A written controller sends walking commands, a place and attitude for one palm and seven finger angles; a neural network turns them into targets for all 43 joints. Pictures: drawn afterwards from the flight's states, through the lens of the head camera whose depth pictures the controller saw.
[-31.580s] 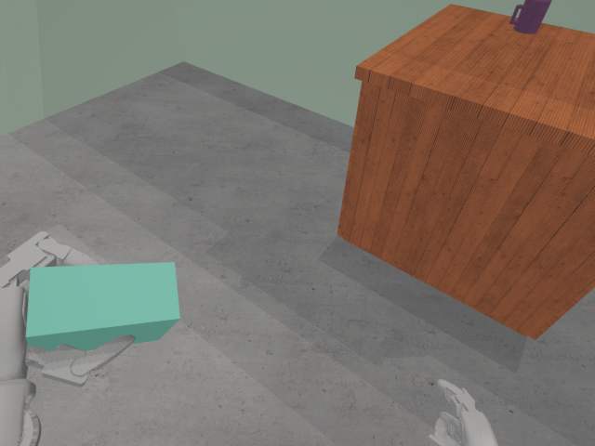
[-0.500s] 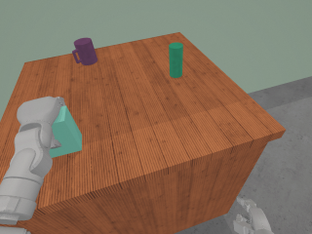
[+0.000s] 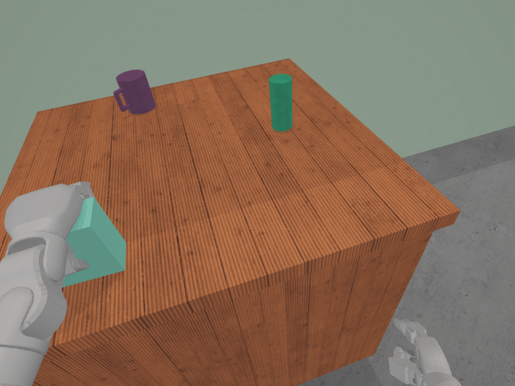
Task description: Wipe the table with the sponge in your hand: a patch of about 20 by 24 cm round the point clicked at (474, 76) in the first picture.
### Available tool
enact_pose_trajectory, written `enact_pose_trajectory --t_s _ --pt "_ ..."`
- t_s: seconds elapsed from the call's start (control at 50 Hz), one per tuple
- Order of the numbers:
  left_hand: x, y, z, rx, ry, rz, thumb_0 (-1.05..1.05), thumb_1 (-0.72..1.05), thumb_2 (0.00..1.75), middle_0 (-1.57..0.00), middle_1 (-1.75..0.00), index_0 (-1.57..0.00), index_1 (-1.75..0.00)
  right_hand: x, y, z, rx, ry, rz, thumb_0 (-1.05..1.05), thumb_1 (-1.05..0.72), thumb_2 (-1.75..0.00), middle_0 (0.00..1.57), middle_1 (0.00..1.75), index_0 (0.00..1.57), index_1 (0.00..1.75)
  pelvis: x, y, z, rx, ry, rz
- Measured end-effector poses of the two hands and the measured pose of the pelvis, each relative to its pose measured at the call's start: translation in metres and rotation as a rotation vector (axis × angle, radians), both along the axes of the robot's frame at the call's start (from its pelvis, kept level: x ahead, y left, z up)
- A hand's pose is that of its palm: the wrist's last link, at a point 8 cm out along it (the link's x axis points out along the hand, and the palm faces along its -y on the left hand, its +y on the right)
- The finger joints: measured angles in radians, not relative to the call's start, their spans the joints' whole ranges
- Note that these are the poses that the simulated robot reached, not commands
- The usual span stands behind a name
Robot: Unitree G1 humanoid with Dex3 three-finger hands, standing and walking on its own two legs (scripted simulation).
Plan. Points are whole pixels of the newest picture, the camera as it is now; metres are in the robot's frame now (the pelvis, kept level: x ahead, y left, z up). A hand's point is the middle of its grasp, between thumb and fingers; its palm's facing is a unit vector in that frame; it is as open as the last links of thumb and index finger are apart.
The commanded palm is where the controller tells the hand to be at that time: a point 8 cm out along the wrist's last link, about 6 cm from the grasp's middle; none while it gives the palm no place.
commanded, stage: wipe back along the first lane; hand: left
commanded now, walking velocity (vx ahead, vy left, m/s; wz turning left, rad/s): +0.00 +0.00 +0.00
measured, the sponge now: (83, 251) +0.28 +0.32 +0.09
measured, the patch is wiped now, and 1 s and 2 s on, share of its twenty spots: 1.00 1.00 1.00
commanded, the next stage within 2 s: lift the sponge slowly off the table in 0.54 s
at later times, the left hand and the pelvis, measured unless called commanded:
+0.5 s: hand (59, 258) +0.23 +0.31 +0.14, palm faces +0.15 -0.07 -0.99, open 9.9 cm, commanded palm +0.18 +0.29 +0.17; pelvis +0.00 +0.02 +0.00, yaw -1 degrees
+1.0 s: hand (58, 270) +0.21 +0.29 +0.14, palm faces +0.15 -0.09 -0.98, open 9.9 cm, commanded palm +0.18 +0.28 +0.19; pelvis -0.01 +0.01 +0.00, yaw +0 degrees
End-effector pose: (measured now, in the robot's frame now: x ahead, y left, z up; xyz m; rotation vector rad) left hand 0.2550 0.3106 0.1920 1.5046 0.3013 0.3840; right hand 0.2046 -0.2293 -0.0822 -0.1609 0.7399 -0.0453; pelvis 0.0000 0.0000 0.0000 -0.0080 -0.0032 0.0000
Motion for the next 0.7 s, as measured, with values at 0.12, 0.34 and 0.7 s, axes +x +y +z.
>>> enact_pose_trajectory --t_s 0.12,0.34,0.7 --pt "-0.011 -0.001 -0.001 -0.011 -0.019 -0.005 0.0 -0.48 1.05 -0.71 -1.35 -0.75 -1.35 0.003 0.008 0.002 0.008 -0.015 0.012 0.01 -0.91 -0.9 0.2 0.3 0.2 0.3 -0.001 0.003 -0.001 -0.001 -0.005 -0.001" --pt "-0.026 -0.003 -0.002 -0.026 -0.049 -0.006 0.0 -0.48 1.05 -0.71 -1.35 -0.74 -1.36 0.013 0.027 0.01 0.025 -0.055 0.042 0.01 -0.91 -0.9 0.2 0.3 0.2 0.3 -0.003 0.012 -0.001 -0.005 -0.008 -0.005" --pt "-0.073 -0.016 -0.002 -0.08 -0.144 -0.01 0.01 -0.47 1.05 -0.7 -1.36 -0.74 -1.36 0.031 0.056 0.024 0.052 -0.118 0.1 0.01 -0.91 -0.9 0.2 0.3 0.2 0.3 -0.005 0.022 -0.002 -0.009 -0.023 -0.007"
